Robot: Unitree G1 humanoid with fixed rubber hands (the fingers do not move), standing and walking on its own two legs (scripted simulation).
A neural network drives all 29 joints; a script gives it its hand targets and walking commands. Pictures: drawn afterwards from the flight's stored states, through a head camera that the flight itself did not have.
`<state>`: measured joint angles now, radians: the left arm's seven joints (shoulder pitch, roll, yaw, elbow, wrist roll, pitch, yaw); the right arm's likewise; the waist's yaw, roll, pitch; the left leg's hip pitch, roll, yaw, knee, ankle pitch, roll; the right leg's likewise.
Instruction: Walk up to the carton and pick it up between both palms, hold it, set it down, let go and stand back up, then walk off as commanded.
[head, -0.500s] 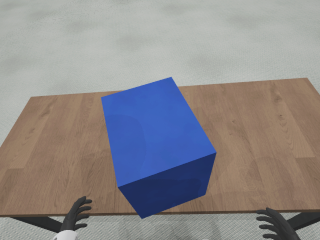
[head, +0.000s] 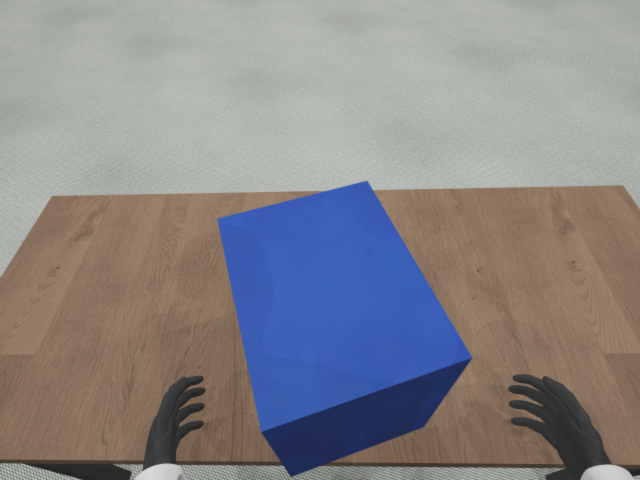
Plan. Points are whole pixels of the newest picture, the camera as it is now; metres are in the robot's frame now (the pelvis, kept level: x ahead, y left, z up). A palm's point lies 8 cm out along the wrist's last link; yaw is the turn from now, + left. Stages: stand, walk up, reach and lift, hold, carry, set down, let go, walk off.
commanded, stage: reach and lift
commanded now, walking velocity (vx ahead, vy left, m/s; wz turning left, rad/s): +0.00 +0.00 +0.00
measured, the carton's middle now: (328, 331) +0.31 +0.02 -0.01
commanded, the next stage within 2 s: none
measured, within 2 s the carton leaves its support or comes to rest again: neither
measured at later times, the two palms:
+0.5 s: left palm (196, 426) +0.18 +0.17 +0.01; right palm (613, 452) +0.17 -0.29 +0.00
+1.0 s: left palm (182, 365) +0.23 +0.18 +0.06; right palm (571, 337) +0.27 -0.25 +0.06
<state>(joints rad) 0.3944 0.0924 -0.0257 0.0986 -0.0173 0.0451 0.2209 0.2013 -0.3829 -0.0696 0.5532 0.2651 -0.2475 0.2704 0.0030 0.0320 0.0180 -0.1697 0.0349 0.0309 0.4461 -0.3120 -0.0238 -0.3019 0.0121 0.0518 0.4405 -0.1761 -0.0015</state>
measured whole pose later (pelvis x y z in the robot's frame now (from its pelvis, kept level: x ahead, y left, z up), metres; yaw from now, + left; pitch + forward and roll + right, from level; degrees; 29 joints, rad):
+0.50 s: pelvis -0.01 -0.03 +0.00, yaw -1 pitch +1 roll +0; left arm 0.32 0.07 -0.04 0.08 -0.02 -0.11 0.26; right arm 0.25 -0.38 -0.02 0.43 0.35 -0.34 0.26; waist 0.01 -0.01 0.02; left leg -0.16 0.07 0.03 0.41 -0.28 -0.04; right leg -0.29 0.05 0.05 0.41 -0.14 -0.02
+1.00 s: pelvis -0.01 -0.02 +0.00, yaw +0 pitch +1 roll +0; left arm 0.16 0.07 0.01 -0.19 -0.02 0.31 0.23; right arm 0.00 -0.40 -0.02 0.22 0.36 -0.03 0.14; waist 0.03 0.00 0.02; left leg -0.13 0.06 0.03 0.37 -0.26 -0.05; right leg -0.26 0.04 0.05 0.36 -0.12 -0.02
